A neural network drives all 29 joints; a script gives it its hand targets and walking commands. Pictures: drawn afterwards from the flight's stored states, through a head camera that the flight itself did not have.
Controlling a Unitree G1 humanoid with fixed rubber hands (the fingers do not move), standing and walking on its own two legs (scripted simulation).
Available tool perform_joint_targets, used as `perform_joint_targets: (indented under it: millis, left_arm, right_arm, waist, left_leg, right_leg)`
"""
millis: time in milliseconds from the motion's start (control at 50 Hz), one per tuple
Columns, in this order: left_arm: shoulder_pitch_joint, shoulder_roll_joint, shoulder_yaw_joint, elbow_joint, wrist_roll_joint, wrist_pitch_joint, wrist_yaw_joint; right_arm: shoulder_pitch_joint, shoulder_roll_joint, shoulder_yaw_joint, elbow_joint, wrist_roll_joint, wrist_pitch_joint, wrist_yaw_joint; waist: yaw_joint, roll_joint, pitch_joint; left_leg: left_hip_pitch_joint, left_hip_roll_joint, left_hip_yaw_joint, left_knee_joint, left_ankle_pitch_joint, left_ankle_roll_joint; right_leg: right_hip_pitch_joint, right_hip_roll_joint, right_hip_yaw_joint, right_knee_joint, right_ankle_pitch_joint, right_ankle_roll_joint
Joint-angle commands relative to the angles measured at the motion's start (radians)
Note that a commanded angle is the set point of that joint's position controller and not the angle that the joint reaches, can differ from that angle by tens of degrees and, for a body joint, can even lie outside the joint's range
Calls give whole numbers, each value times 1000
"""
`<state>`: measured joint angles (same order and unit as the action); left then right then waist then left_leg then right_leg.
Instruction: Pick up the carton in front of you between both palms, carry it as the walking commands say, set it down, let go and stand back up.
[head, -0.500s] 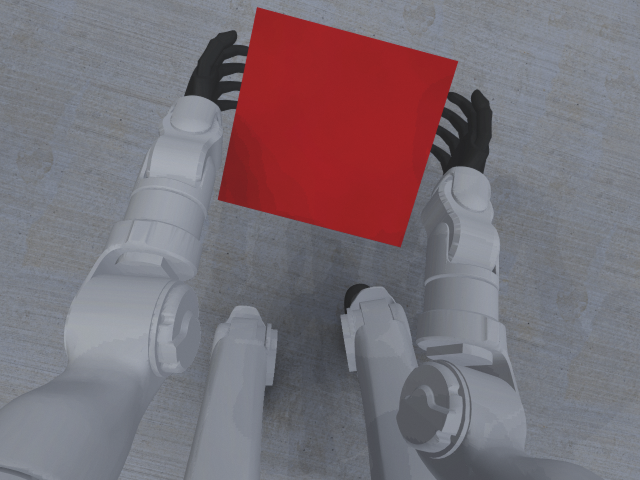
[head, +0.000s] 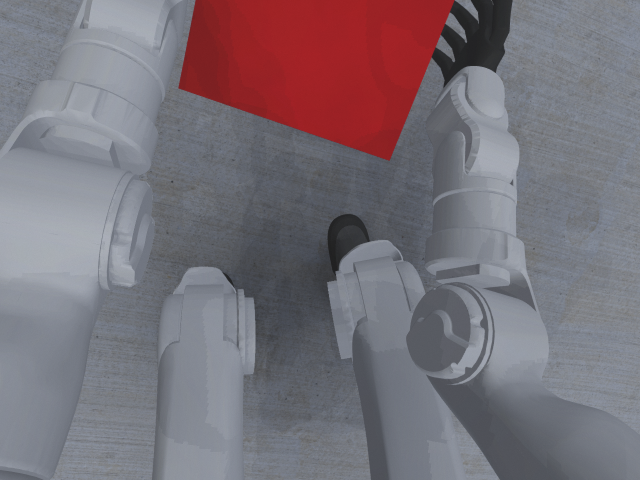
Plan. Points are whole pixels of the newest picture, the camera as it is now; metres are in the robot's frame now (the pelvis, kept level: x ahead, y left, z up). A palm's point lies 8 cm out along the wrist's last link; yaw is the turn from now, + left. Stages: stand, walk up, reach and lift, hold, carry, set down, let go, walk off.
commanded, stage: set down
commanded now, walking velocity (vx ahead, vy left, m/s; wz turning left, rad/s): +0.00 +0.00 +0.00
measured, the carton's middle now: (316, 30) +0.55 -0.08 -0.27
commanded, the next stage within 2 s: none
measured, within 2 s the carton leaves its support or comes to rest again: rests again in 0.88 s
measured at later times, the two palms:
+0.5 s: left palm out of the picture +0.59 +0.06 -0.19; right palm (474, 61) +0.49 -0.22 -0.17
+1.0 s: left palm out of the picture +0.59 +0.07 -0.22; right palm (465, 56) +0.50 -0.22 -0.20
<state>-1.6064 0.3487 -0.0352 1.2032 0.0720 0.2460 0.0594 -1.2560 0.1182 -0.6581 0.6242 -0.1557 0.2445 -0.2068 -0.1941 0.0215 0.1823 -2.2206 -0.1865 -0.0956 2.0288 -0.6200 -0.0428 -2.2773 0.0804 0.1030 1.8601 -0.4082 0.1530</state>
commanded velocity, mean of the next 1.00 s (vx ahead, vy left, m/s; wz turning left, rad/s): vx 0.00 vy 0.00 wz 0.00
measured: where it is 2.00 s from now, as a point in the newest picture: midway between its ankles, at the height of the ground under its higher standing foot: (288, 317)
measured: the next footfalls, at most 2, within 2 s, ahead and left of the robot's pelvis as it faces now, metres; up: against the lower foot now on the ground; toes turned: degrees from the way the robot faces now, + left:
none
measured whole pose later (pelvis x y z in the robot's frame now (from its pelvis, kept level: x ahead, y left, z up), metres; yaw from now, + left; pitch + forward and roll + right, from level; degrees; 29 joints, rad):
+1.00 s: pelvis +0.02 +0.00 -0.03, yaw -2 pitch +45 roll -8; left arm -1.61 0.29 0.12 1.19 0.27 0.20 -0.05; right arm -1.34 -0.03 -0.79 0.88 -0.21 0.21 -0.06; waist -0.18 -0.04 0.22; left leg -2.28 -0.11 -0.07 2.19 -0.70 0.02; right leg -2.31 0.05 0.05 2.01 -0.49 0.15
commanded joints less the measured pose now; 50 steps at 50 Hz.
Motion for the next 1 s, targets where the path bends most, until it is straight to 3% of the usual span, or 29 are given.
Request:
perform_joint_targets:
  millis: [0, 100, 220, 480, 740, 980]
  left_arm:
    - [-478, -764, -157, -168, -99, -81, -200]
    - [-421, -765, -143, -126, -51, -75, -191]
    - [-346, -773, -73, -70, 12, -71, -194]
    - [-293, -637, 7, -2, 84, -47, -211]
    - [-191, -576, 58, 26, 160, -34, -221]
    - [-148, -552, 54, 20, 171, -34, -234]
  right_arm:
    - [-578, 585, 398, 3, 96, -41, 211]
    - [-586, 582, 336, 35, 104, -36, 241]
    - [-518, 570, 270, 105, 52, -31, 270]
    - [-472, 481, 180, 180, 4, -18, 284]
    - [-432, 418, 133, 218, 5, -25, 295]
    - [-367, 346, 72, 256, -14, -42, 289]
  waist:
    - [-73, 235, -1227]
    - [-53, 290, -1143]
    - [-35, 263, -1015]
    - [-7, 208, -825]
    - [49, 187, -734]
    - [29, 213, -696]
  left_leg:
    - [498, 46, 107, -215, 320, 28]
    - [531, 65, 79, -186, 425, 35]
    - [467, 69, 58, -183, 444, 41]
    - [340, 67, 62, -179, 288, 67]
    - [306, 86, 47, -138, 332, 86]
    - [333, 109, 11, -102, 428, 83]
  right_leg:
    - [794, 11, -259, 18, 379, -56]
    - [637, 11, -253, 47, 391, -57]
    - [536, 12, -248, 61, 349, -54]
    - [465, 15, -220, 75, 233, -57]
    - [409, 26, -194, 109, 233, -58]
    - [317, 25, -196, 134, 230, -61]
